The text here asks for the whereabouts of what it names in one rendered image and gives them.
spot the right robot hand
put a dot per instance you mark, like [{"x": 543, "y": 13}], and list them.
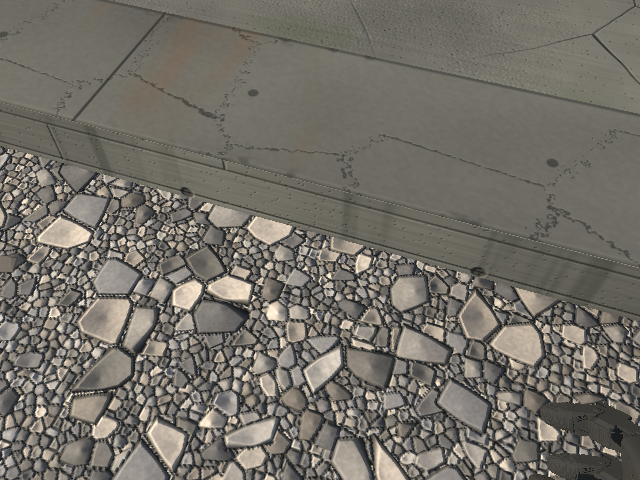
[{"x": 604, "y": 424}]

